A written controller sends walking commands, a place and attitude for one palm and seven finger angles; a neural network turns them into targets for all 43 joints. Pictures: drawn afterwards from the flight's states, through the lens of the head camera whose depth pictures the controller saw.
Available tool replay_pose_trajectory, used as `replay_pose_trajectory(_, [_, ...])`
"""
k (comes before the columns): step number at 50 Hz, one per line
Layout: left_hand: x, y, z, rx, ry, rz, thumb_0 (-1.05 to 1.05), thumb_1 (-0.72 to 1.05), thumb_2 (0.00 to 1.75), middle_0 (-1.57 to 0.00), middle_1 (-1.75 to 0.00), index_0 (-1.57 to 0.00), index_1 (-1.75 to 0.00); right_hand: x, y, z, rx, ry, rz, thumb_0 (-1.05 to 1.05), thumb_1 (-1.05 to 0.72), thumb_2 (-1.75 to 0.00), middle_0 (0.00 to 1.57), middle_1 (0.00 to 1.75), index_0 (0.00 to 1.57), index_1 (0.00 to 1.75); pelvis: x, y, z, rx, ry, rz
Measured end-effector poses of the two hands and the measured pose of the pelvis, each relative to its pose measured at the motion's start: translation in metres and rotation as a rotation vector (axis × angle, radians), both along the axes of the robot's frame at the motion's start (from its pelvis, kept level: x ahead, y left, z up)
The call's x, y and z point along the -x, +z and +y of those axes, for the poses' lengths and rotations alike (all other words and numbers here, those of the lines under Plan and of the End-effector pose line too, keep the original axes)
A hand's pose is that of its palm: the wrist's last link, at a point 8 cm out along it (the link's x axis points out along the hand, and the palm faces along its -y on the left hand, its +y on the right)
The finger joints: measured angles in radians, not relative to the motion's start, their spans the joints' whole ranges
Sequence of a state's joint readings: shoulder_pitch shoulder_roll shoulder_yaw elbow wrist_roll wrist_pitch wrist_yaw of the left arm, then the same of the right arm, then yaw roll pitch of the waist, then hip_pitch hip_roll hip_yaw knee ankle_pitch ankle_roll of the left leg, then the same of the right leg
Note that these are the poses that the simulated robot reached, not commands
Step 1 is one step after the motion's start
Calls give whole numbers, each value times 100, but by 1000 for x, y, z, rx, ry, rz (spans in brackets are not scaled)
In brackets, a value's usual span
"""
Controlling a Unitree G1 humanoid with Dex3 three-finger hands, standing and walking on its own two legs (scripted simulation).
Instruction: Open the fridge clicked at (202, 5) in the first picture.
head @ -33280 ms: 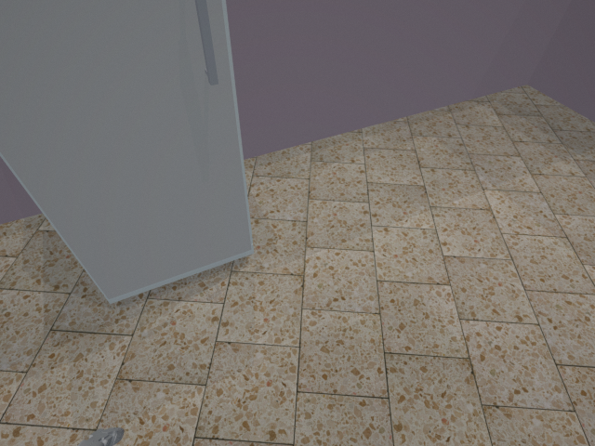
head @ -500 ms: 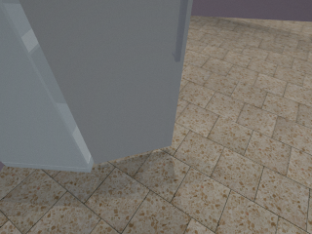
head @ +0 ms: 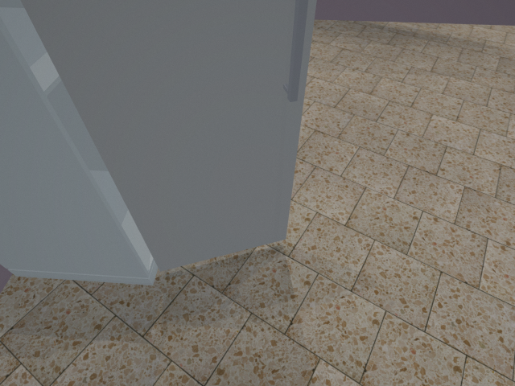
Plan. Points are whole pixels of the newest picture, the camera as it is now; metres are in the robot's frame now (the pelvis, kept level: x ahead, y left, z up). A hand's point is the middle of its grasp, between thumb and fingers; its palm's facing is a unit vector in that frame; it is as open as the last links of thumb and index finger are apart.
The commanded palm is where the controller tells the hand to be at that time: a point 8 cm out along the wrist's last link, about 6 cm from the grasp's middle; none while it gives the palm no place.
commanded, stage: look to check the result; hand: right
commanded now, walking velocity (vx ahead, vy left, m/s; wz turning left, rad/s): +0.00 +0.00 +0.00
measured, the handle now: (295, 28) +0.75 -0.03 +0.21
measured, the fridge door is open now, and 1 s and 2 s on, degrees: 70 70 70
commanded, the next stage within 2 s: stand and wait in 0.34 s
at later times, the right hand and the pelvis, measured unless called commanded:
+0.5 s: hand out of the picture +0.06 -0.21 -0.17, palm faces -0.01 +0.97 -0.26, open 7.4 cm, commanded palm none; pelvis +0.01 +0.01 +0.00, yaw +0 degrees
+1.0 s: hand out of the picture +0.07 -0.21 -0.17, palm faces -0.02 +0.96 -0.28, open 7.4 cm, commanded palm none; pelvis +0.02 +0.02 +0.00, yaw +0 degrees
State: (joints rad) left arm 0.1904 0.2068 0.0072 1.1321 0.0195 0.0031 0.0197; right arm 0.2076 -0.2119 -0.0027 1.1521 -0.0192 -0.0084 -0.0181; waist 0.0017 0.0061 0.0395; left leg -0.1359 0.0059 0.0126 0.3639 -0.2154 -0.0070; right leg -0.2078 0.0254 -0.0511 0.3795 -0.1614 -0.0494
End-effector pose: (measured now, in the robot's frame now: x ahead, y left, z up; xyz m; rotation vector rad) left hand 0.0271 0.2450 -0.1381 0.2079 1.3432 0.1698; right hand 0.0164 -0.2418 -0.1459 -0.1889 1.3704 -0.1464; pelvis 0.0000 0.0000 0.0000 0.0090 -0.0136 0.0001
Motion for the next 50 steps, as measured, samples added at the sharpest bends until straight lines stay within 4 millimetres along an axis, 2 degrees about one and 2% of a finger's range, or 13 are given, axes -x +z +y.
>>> replay_pose_trajectory(10, [-9,0,7,-7,-9,-1,1,91,89,-20,-30,-20,-30,-1,5,-10,30,-4,12,0,-91,-90,20,30,20,30,-4,1,2,2,-1,-4])
replay_pose_trajectory(23, [-31,6,22,-28,-23,-44,1,91,89,-20,-30,-20,-30,-31,10,-11,42,20,-55,0,-90,-90,20,30,20,30,-9,2,7,4,-1,-4])
replay_pose_trajectory(34, [-40,11,34,-48,-25,-58,1,91,89,-20,-30,-20,-30,-50,13,-12,51,33,-90,0,-90,-90,20,30,20,30,-14,3,11,4,0,-4])
replay_pose_trajectory(50, [-45,11,42,-54,-28,-44,1,90,89,-20,-30,-20,-30,-54,15,-13,65,32,-75,0,-90,-90,20,30,20,30,-20,4,15,6,-1,-1])
